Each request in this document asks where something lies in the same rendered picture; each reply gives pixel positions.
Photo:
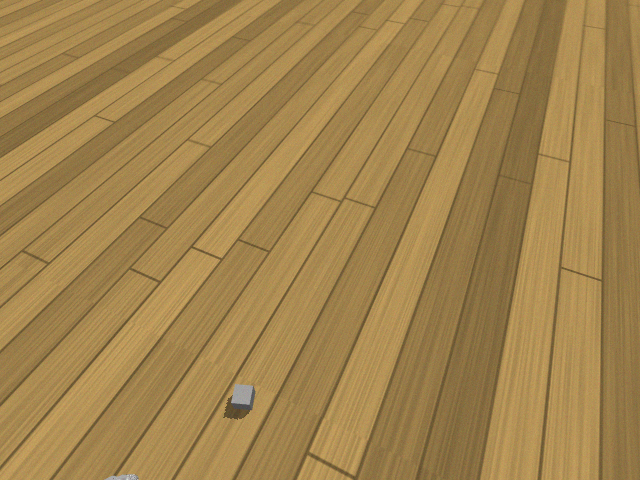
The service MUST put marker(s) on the cube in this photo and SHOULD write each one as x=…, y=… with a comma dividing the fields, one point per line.
x=243, y=397

